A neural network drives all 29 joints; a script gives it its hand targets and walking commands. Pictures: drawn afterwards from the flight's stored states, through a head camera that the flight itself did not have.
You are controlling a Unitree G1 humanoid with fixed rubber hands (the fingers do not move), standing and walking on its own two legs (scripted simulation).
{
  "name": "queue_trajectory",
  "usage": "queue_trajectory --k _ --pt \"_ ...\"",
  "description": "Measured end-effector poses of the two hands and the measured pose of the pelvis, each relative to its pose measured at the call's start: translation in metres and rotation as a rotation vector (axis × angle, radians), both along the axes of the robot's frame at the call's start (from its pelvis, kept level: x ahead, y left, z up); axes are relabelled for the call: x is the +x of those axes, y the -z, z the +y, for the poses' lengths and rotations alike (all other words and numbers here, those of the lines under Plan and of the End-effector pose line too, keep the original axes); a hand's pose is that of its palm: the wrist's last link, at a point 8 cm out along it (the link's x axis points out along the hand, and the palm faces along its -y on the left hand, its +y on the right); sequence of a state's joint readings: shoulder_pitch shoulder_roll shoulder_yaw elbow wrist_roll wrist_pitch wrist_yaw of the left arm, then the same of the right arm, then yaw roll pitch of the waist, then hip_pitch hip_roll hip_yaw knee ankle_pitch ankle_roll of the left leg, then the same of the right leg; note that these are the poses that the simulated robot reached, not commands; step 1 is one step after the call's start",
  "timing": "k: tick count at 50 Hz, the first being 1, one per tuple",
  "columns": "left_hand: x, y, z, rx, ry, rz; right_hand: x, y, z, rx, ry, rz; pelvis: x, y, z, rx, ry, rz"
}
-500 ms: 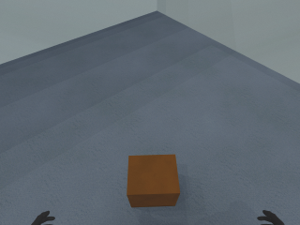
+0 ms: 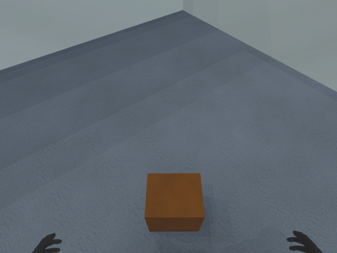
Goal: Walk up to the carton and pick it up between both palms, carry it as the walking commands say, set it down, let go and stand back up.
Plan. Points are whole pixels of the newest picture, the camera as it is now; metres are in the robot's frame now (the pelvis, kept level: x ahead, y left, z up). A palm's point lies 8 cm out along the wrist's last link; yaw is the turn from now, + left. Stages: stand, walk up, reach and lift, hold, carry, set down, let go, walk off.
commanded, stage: walk up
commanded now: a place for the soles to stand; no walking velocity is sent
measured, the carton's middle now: (173, 203) +0.45 +0.00 -0.63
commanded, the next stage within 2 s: reach and lift in 1.62 s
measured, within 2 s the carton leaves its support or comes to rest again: neither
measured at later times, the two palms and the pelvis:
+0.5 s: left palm out of the picture +0.10 +0.34 -0.09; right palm out of the picture +0.12 -0.31 -0.09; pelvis +0.00 +0.00 +0.00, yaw +3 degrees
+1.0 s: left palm out of the picture +0.08 +0.32 -0.10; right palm (316, 248) +0.15 -0.32 -0.08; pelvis +0.01 -0.01 +0.00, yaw +4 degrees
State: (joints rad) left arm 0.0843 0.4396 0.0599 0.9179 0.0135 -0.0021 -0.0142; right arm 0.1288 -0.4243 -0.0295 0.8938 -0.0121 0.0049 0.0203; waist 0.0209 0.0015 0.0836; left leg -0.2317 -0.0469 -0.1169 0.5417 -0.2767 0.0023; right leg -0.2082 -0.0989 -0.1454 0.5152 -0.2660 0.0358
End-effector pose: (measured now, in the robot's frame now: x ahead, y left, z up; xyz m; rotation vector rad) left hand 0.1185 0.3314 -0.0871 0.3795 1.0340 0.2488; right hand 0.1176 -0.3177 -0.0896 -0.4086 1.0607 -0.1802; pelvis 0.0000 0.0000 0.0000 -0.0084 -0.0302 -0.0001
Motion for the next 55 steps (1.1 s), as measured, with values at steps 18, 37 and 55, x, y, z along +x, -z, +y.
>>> queue_trajectory --k 18,37,55 --pt "-0.014 0.001 0.012 0.015 -0.038 -0.011 0.001 0.003 0.004 -0.007 -0.023 0.006 -0.002 0.005 0.004 0.003 -0.024 -0.015" --pt "-0.046 -0.001 0.006 0.007 -0.088 0.025 0.04 0.0 0.024 0.039 -0.1 -0.052 -0.003 -0.002 0.0 0.001 -0.069 -0.006" --pt "-0.03 0.009 -0.014 -0.033 -0.1 0.045 0.037 -0.003 -0.006 -0.025 -0.084 -0.006 0.021 -0.002 -0.011 0.001 -0.082 0.006"
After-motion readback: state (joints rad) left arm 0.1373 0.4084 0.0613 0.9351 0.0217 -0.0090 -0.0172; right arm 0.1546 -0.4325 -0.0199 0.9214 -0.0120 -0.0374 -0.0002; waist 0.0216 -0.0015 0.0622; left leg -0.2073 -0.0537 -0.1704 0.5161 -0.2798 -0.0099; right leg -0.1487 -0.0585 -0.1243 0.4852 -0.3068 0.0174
